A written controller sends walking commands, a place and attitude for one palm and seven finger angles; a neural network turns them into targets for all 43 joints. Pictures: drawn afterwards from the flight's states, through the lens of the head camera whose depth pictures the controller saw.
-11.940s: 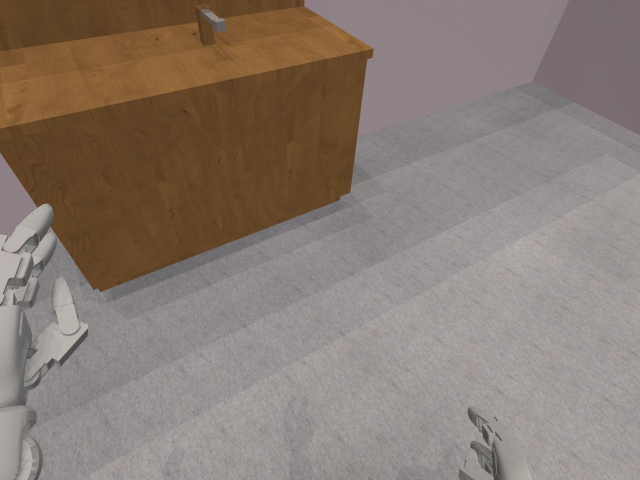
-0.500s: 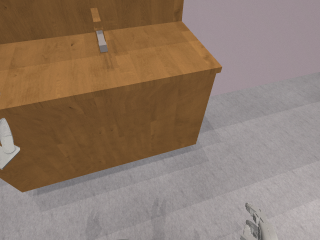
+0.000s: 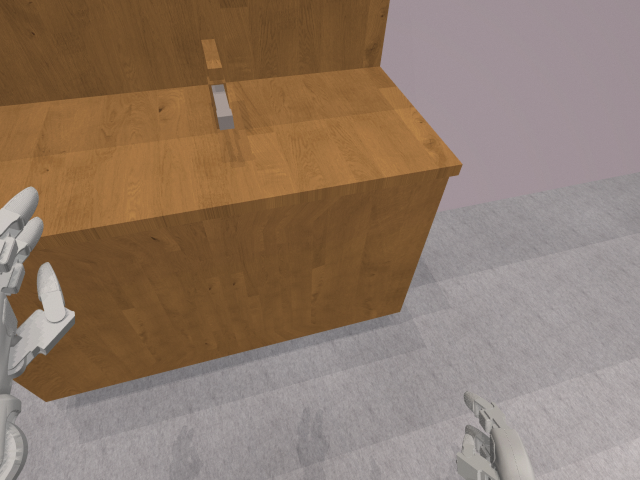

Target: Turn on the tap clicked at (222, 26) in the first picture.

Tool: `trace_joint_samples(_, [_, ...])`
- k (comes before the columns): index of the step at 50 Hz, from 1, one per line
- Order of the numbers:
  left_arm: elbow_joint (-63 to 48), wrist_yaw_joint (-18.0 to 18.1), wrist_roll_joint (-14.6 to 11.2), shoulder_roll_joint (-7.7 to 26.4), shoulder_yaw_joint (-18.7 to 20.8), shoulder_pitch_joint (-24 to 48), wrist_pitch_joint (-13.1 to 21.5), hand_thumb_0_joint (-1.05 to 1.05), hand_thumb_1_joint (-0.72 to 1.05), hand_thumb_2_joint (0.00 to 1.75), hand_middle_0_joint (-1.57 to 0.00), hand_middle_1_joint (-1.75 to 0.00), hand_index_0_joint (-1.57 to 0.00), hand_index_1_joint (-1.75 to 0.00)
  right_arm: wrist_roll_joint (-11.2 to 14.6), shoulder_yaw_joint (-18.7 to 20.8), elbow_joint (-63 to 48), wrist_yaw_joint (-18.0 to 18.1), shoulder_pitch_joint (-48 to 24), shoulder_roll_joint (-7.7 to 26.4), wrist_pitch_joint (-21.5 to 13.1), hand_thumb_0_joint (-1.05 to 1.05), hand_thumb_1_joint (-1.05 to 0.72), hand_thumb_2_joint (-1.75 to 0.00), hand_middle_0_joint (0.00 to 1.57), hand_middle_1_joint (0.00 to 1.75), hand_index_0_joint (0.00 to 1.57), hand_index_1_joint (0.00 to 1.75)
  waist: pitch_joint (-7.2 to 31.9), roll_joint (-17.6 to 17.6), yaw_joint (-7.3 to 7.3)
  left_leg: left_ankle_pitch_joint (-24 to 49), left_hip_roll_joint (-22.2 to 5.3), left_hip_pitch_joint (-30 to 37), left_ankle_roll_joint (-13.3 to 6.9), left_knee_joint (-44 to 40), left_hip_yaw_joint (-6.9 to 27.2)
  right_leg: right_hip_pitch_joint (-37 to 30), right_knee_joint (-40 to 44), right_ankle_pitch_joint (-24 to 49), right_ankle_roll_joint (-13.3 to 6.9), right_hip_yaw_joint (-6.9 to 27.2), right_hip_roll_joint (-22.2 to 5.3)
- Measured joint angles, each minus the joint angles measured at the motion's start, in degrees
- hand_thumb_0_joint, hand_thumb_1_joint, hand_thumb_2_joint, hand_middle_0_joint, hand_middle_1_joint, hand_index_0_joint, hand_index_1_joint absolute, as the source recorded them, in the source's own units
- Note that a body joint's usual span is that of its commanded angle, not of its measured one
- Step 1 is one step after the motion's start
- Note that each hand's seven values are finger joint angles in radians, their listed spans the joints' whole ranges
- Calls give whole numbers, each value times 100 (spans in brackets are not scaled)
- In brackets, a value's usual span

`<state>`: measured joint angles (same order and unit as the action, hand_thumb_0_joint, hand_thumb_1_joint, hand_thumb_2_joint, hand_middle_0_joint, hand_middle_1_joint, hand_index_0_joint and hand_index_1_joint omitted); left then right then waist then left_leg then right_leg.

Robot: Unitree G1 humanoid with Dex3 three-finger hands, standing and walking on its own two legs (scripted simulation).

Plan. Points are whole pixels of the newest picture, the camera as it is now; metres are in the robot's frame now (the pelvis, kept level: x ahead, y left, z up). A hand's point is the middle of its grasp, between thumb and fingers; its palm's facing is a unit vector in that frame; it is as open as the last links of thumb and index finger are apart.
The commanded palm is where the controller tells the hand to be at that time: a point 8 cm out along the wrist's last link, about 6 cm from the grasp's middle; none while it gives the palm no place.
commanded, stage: shuffle to correct the standing spot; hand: left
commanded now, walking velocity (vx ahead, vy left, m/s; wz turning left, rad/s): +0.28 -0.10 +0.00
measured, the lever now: (225, 119) +0.70 +0.24 +0.06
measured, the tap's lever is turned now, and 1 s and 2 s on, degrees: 0 0 0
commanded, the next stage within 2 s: come to a stop and stand still in 1.86 s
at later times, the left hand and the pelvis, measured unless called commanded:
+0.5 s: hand (153, 217) +0.34 +0.21 +0.17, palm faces +0.34 -0.84 -0.42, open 7.5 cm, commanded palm +0.26 +0.26 +0.18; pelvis +0.09 -0.02 -0.01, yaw -1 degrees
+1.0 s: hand (246, 150) +0.44 +0.13 +0.19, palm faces +0.40 -0.81 -0.42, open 7.5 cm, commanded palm +0.38 +0.17 +0.18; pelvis +0.22 -0.11 -0.01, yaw +0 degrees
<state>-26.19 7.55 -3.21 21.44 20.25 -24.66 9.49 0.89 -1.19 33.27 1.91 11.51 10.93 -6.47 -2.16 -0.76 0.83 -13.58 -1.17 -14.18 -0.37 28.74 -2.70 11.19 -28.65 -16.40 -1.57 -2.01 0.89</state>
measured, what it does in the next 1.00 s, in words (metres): walks ahead: left foot, then right foot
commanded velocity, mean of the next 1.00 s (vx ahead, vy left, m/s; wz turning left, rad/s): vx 0.27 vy -0.09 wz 0.00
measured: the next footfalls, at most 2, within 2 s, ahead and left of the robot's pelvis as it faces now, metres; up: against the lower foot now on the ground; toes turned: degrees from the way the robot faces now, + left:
left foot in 0.34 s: +0.17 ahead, +0.12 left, +0.00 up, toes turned +5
right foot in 0.64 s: +0.27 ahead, -0.19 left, +0.00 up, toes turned -7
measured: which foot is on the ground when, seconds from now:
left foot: down 0.00-0.16, up 0.18-0.32, down 0.34-0.64, up 0.66-0.80, down 0.82-1.00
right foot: down 0.00-0.34, up 0.36-0.62, down 0.64-0.82, up 0.84-1.00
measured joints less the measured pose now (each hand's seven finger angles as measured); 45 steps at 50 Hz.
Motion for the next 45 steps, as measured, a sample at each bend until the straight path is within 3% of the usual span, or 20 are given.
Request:
trace_joint_samples(4, [22, 19, 25, -3, -9, -15, -82, 2, 89, 90, -21, -31, -21, -30, 11, -12, -25, 41, 74, -42, 49, 1, -91, -90, 20, 30, 20, 30, 57, 3, -53, -235, 18, -52, 2, 241, 32, 46, -267, -269, -9, -30, -23])
trace_joint_samples(7, [-24, 27, 39, -15, -22, -44, -97, 2, 89, 90, -21, -31, -21, -30, 12, -22, 22, 33, 167, -46, 92, 1, -91, -90, 20, 30, 20, 30, 88, 158, -70, -467, -120, -148, 57, 538, 168, -57, -199, -355, -82, -151, 122])
trace_joint_samples(12, [-189, 59, -13, -44, -85, -6, -19, 2, 89, 90, -21, -31, -21, -30, 95, 33, 223, -38, 263, 0, 213, 1, -91, -90, 20, 30, 20, 30, -9, 49, 74, -1135, -143, -905, 3, 2407, 83, -222, -277, -595, -217, -155, 169])
trace_joint_samples(15, [-282, 127, -2, -64, -38, 58, 36, 2, 89, 90, -21, -31, -21, -30, 60, 11, 263, -70, 258, 43, 269, 1, -91, -90, 20, 30, 20, 30, -173, -183, 123, -859, -147, -983, -53, 1879, -236, -348, -394, -764, -163, -52, 31])
trace_joint_samples(17, [-433, 157, -51, -38, 96, 26, 70, 2, 89, 90, -21, -31, -21, -30, 23, 7, 130, -77, 204, 141, 263, 1, -91, -90, 20, 30, 20, 30, -291, -180, 116, -154, -150, -658, -236, 869, -301, -154, -1130, -1037, -145, -31, -4])
trace_joint_samples(18, [-457, 171, -84, 8, 189, 50, 112, 2, 89, 90, -21, -31, -21, -30, 7, 50, 114, -67, 91, 138, 255, 1, -91, -90, 20, 30, 20, 30, -388, -183, 94, -130, -170, -616, -266, 933, -324, 95, -1862, -1128, -113, 30, -3])
trace_joint_samples(21, [-240, 104, -99, 198, 304, 381, 129, 2, 89, 90, -21, -31, -20, -30, 12, 111, 176, -75, -183, -97, 213, 2, -91, -90, 20, 30, 20, 30, -595, -361, -93, -423, -86, -500, -113, 1211, -378, 1004, -3972, -1047, -53, 325, 76])
trace_joint_samples(23, [-276, 14, -55, 265, 321, 437, 85, 2, 89, 90, -21, -31, -20, -30, 12, 75, 155, -128, -204, -214, 128, 1, -91, -90, 20, 30, 20, 30, -577, -351, -203, -388, -98, -428, -54, 1024, -300, 1633, -4516, -798, -31, 288, 21])
trace_joint_samples(25, [-495, -59, -25, 297, 363, 221, 136, 2, 89, 90, -21, -31, -20, -30, 13, 36, 106, -183, -146, -279, 40, 1, -91, -90, 20, 30, 20, 30, -527, -250, -240, -304, -199, -348, 17, 780, -239, 2051, -4154, -490, -21, 165, -150])
trace_joint_samples(27, [-720, -101, -8, 316, 408, -139, 261, 2, 89, 90, -21, -31, -21, -30, 14, 13, 60, -216, -18, -298, -25, 1, -91, -90, 20, 30, 20, 30, -462, -92, -200, -286, -351, -241, 102, 580, -204, 2117, -3109, -207, 2, -13, -330])
trace_joint_samples(30, [-793, -103, 22, 432, 492, -528, 400, 2, 89, 90, -21, -31, -21, -30, 20, -19, 1, -169, 260, -267, -85, 1, -91, -90, 20, 30, 20, 30, -364, 165, -71, -493, -602, -126, 218, 653, -106, 1637, -1380, 151, 81, -298, -406])
trace_joint_samples(32, [-686, -63, 66, 595, 584, -517, 404, 2, 89, 90, -21, -31, -21, -30, 12, -42, -13, -119, 445, -237, -124, 1, -91, -90, 20, 30, 20, 30, -249, 194, 13, -951, -684, -281, 91, 1240, -10, 1214, -617, 147, 34, -346, -376])
trace_joint_samples(33, [-584, -44, 101, 568, 570, -358, 388, 2, 89, 90, -21, -31, -21, -30, 6, -30, 52, -102, 430, -175, -116, 1, -91, -90, 20, 30, 20, 30, -250, 233, 69, -1229, -682, -479, 20, 1846, 93, 1247, -722, 482, 9, -379, -349])
trace_joint_samples(35, [-323, -26, 129, 235, 368, 108, 269, 1, 89, 90, -21, -31, -21, -30, 8, 24, 324, -96, 251, 11, -36, 1, -91, -90, 20, 30, 20, 30, -342, 329, 157, -1554, -526, -876, -33, 3068, 277, 1232, -1069, 364, -16, -458, -306])
trace_joint_samples(37, [-199, 12, 126, -110, 171, 400, 113, 1, 89, 90, -21, -31, -21, -30, 29, 43, 512, -114, 83, 128, 72, 1, -91, -90, 20, 30, 20, 30, -384, 223, 197, -1610, -387, -1105, -60, 3438, 166, 1113, -1086, 190, -55, -453, -322])
trace_joint_samples(39, [-287, 55, 95, -277, 58, 436, -17, 2, 89, 90, -21, -31, -21, -30, 23, 16, 509, -86, -33, 152, 166, 2, -91, -90, 20, 30, 20, 30, -383, -21, 143, -1427, -336, -1039, -84, 2741, -72, 1028, -1066, 104, -76, -417, -369])
trace_joint_samples(41, [-546, 76, 33, -270, 1, 317, -85, 2, 89, 90, -21, -31, -21, -30, -3, 14, 290, -39, -50, 202, 164, 2, -91, -90, 20, 30, 20, 30, -333, -151, 29, -1018, -288, -681, -93, 1440, -184, 1060, -1339, -136, -116, -424, -372])
trace_joint_samples(42, [-667, 81, 10, -206, 11, 271, -66, 2, 89, 90, -21, -31, -21, -30, -9, 57, 173, -12, -73, 209, 133, 2, -91, -90, 20, 30, 20, 30, -339, -168, -15, -663, -316, -629, -65, 1298, -168, 1147, -1706, -481, -104, -380, -323])
trace_joint_samples(45, [-704, 54, 46, 112, 191, 253, 80, 2, 89, 90, -21, -31, -21, -30, -2, 157, 104, 12, -187, -40, 60, 2, -91, -90, 20, 30, 20, 30, -394, -393, -127, -619, -305, -466, 108, 1403, -183, 1557, -3252, -919, -60, -34, -156])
